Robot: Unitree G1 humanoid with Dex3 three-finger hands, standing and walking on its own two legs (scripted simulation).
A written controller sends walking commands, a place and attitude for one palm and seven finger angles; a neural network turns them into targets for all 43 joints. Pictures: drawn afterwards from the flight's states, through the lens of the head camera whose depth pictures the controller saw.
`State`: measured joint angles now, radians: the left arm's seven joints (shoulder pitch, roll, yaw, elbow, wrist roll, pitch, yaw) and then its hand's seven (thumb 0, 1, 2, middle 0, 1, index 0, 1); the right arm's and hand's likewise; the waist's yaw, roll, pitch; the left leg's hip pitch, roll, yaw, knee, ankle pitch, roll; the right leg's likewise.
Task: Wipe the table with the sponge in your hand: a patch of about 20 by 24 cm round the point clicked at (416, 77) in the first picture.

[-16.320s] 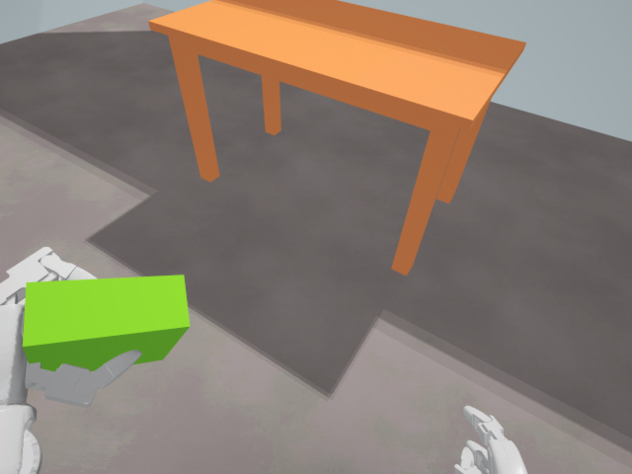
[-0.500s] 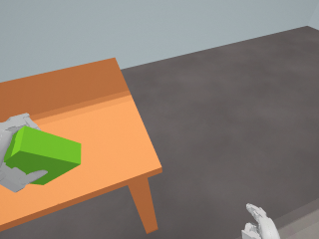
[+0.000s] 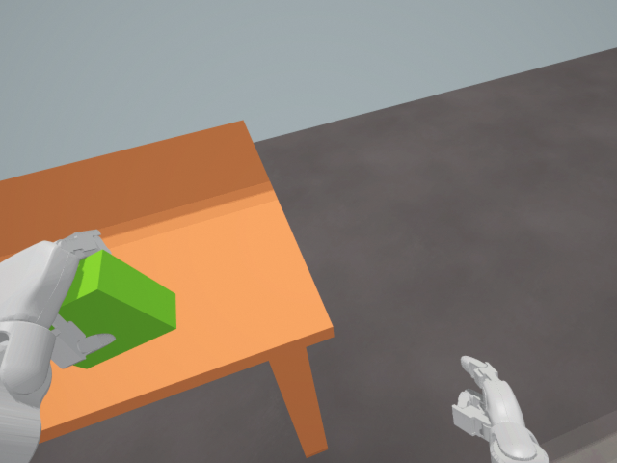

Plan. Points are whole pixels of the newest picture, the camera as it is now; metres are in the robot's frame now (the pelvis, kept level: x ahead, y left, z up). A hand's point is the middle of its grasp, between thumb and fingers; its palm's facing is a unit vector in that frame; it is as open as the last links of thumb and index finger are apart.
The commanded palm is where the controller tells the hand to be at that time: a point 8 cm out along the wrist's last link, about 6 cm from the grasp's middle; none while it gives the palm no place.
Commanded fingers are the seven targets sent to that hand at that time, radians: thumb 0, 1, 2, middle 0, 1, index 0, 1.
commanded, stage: turn the palm down, sponge in hand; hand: left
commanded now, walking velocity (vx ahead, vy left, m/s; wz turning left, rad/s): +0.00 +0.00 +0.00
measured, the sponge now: (107, 320) +0.23 +0.28 +0.11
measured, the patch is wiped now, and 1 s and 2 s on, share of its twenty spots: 0.00 0.00 0.00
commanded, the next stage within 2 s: move the sponge above the wiping area in 0.88 s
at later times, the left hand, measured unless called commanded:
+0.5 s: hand (69, 303) +0.22 +0.29 +0.16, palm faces +0.11 -0.07 -0.99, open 9.3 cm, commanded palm +0.18 +0.29 +0.23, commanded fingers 0.00 0.10 1.30 -1.20 -1.60 -1.20 -1.60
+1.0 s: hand (68, 307) +0.22 +0.30 +0.16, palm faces +0.11 -0.07 -0.99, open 9.3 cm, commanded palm +0.18 +0.29 +0.22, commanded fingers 0.00 0.10 1.30 -1.20 -1.60 -1.20 -1.60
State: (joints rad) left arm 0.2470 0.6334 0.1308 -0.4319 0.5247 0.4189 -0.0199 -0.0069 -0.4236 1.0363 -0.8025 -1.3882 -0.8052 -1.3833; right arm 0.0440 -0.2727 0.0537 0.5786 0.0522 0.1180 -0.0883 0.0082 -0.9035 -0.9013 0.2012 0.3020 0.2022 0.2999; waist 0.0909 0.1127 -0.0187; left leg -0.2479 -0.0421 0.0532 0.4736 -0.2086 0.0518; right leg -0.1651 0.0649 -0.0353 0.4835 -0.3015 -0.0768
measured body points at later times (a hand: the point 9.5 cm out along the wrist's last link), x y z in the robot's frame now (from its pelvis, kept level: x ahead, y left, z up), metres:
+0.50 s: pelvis -0.01 +0.01 +0.01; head -0.02 -0.05 +0.45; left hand +0.21 +0.29 +0.21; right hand +0.26 -0.18 -0.07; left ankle +0.03 +0.09 -0.74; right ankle -0.03 -0.07 -0.74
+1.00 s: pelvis -0.01 +0.01 +0.01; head -0.02 -0.04 +0.45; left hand +0.21 +0.29 +0.21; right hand +0.25 -0.18 -0.07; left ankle +0.03 +0.09 -0.74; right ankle -0.03 -0.07 -0.74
